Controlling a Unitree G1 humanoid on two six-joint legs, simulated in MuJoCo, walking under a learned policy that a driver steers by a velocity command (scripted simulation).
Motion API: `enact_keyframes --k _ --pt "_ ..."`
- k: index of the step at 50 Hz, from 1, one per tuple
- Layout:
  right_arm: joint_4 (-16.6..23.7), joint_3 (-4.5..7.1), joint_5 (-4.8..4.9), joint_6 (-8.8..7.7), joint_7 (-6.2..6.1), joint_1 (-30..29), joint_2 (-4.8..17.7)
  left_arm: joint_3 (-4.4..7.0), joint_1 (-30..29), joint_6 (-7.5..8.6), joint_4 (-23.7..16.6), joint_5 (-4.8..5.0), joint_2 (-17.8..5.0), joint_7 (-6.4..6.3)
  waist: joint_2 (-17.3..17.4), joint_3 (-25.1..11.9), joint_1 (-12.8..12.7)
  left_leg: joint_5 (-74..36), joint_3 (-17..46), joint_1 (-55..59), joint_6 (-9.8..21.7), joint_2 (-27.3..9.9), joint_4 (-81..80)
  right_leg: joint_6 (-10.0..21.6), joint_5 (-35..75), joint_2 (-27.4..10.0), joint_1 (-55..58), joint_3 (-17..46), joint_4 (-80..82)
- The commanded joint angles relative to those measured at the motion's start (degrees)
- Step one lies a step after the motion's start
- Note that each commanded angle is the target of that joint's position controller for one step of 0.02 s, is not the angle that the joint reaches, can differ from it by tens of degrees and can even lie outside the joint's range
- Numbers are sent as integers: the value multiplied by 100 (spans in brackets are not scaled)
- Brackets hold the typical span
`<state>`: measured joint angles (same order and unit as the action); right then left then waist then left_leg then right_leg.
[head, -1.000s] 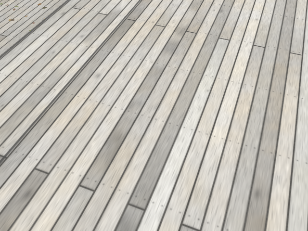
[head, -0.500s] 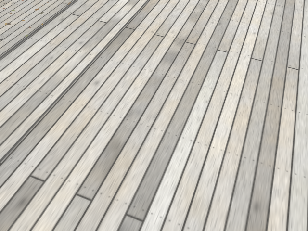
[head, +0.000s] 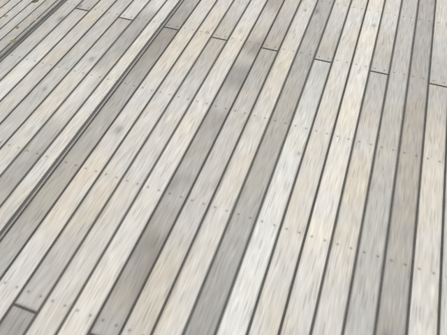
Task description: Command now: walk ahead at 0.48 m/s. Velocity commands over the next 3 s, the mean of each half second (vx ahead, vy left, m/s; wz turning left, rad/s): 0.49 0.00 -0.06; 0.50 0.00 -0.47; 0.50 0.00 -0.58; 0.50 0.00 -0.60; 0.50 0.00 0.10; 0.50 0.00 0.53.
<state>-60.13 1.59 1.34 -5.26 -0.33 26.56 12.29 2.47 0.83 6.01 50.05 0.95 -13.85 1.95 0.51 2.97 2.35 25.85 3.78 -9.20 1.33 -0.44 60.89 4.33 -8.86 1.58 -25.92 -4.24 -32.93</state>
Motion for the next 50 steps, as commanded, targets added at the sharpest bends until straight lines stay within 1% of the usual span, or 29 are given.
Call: enact_keyframes --k 1,2,3,4,6,9,13,18,20,21,22,23,24,25,26,27,28,29,30,31,33,36,40,43,45,46,48,49,50 --pt "599 151 145 -273 -22 -443 671 124 972 26 127 -59 -587 19 -180 -558 -494 -652 126 -2879 207 -529 1588 1040 -251 -1869 2466 2689 2085" --pt "579 213 58 -197 -68 -410 630 80 780 69 122 -111 -435 46 -214 -433 -267 -917 129 -2486 220 -726 1231 911 102 -1607 1886 2132 2232" --pt "554 213 29 -107 -82 -262 476 61 762 76 177 -135 -368 62 -349 -368 -123 -1022 130 -2184 218 -802 1045 881 154 -1452 1524 1836 2395" --pt "543 214 21 -37 -96 -192 358 59 858 86 247 -119 -364 58 -405 -291 -60 -1039 82 -2091 206 -831 877 913 233 -1380 1320 1652 2528" --pt "684 248 -17 37 -114 -456 388 73 1074 114 374 -103 -513 4 -415 -47 -11 -1281 -1 -2340 114 -896 487 997 431 -1342 1104 1386 2738" --pt "1013 286 -97 20 -99 -1327 502 105 1447 82 481 -112 -710 -129 -287 148 -174 -2182 -50 -3063 -57 -952 -542 999 672 -1342 1394 1225 2841" --pt "1281 203 -75 -56 17 -2290 350 117 1895 20 550 -48 -837 -219 -268 184 -470 -3242 -336 -2796 -85 -661 -2164 766 885 -1145 1652 803 2820" --pt "1628 151 -9 -107 194 -3124 420 154 2511 -113 774 28 -883 -249 -248 343 -701 -2915 -315 -2941 17 -477 -2996 709 979 -1513 2664 917 2397" --pt "1697 195 0 -156 242 -3032 571 192 2501 -179 774 39 -951 -269 -335 256 -521 -2465 -280 -2657 122 -375 -3244 626 1373 -1660 2943 1100 2051" --pt "1658 246 1 -183 244 -2775 697 217 2404 -207 734 36 -1019 -273 -440 95 -345 -2248 -354 -2195 181 -249 -3312 572 1937 -1652 2959 1136 1757" --pt "1506 349 -2 -206 225 -2169 888 216 2247 -234 674 17 -1036 -267 -480 -275 18 -2197 -492 -1294 295 -74 -3437 466 2791 -1470 2841 1025 1069" --pt "1225 502 -28 -220 172 -1112 1231 146 2172 -237 579 -44 -871 -254 -416 -1024 475 -2355 -353 313 508 -245 -3247 282 2793 -1124 2197 816 -174" --pt "1067 649 -188 -214 119 -169 1826 -18 2572 -179 406 -91 -310 -221 539 -2103 521 -2082 1518 2764 1157 -1731 -3178 -94 931 -398 167 407 -2398" --pt "970 599 -167 -170 144 64 1665 -126 2922 -76 480 33 20 -210 1600 -2902 429 -1289 3609 3574 1624 -2558 -4044 -232 -2357 149 -1032 832 -3793" --pt "1042 446 -146 -171 140 -285 1165 67 2497 -11 422 200 -693 -219 1055 -2156 452 -1025 3130 2931 1323 -2341 -4242 -156 -2234 -192 -1488 1289 -4317" --pt "1142 371 -140 -167 115 -788 934 118 2050 3 270 249 -826 -244 801 -1408 318 -1303 2208 2093 1082 -2171 -4347 -112 -1757 -484 -1638 1105 -4310" --pt "1161 319 -150 -181 128 -1207 780 134 1833 -21 242 190 -738 -280 408 -929 143 -1697 1551 1228 975 -1944 -4602 -134 -1309 -708 -1408 1027 -4005" --pt "1157 285 -170 -206 136 -1455 630 189 1845 -95 262 129 -654 -302 450 -663 -48 -1888 1017 664 865 -1729 -4827 -133 -1010 -893 -1114 1055 -3682" --pt "1121 280 -203 -216 146 -1577 578 193 1980 -187 280 123 -495 -289 547 -513 -196 -1947 652 263 816 -1588 -5015 -138 -830 -977 -799 1045 -3550" --pt "1084 290 -209 -229 142 -1605 555 192 2049 -269 291 129 -345 -276 526 -421 -268 -2080 367 55 844 -1519 -5152 -144 -741 -993 -690 993 -3495" --pt "1004 340 -215 -264 101 -1562 688 220 1899 -388 150 118 -279 -280 421 -216 -346 -2437 -59 -98 914 -1523 -5331 -177 -433 -1037 -908 997 -3315" --pt "922 394 -239 -244 1 -1425 826 262 1446 -423 -85 63 -315 -252 283 -30 -302 -2667 -537 89 925 -1513 -5444 -254 309 -1022 -1390 1076 -2575" --pt "889 444 -198 -166 -100 -1242 1013 208 685 -355 -361 21 -220 -88 184 139 -84 -2772 -1135 352 816 -1459 -5489 -257 1139 -935 -1351 668 -1335" --pt "809 490 -130 -72 -129 -927 1118 167 107 -347 -635 20 -198 24 104 315 123 -2891 -1363 887 788 -1609 -5345 -169 1038 -878 -1534 406 -810" --pt "771 521 -74 9 -122 -807 1177 166 -121 -355 -813 34 -232 93 150 359 147 -3201 -1473 1291 726 -1721 -5108 -63 675 -810 -1596 254 -601" --pt "776 539 -47 48 -120 -821 1225 180 -155 -361 -886 42 -272 125 197 333 100 -3610 -1544 1430 677 -1759 -4922 12 425 -733 -1500 147 -526" --pt "852 586 -9 117 -132 -986 1401 275 99 -383 -949 55 -466 152 401 4 -170 -5480 -1715 1542 548 -1748 -4190 221 -123 -367 -784 -198 -495" --pt "891 602 13 164 -136 -1083 1475 377 587 -393 -875 75 -647 147 469 -314 -478 -6313 -1800 1479 471 -1683 -3418 360 -329 -106 -93 -360 -465" --pt "941 585 47 198 -133 -1219 1484 548 1452 -393 -665 92 -933 106 368 -774 -977 -6401 -1941 1085 292 -1463 -2238 563 6 186 1163 -429 -55"
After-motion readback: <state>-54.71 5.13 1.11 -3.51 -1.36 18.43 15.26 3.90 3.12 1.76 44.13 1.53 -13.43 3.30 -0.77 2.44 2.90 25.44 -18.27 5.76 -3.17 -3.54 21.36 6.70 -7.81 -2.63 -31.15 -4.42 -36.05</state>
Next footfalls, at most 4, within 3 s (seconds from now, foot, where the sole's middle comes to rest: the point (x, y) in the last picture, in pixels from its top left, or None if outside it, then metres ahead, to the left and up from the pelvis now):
0.46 left None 0.45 0.15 -0.76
1.02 right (273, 256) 0.69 -0.15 -0.76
1.52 left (254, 168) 1.04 -0.12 -0.76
2.04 right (359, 168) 1.02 -0.51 -0.76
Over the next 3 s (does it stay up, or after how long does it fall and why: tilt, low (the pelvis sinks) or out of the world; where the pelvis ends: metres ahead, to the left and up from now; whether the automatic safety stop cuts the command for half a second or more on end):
stays up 1.38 -0.72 0.02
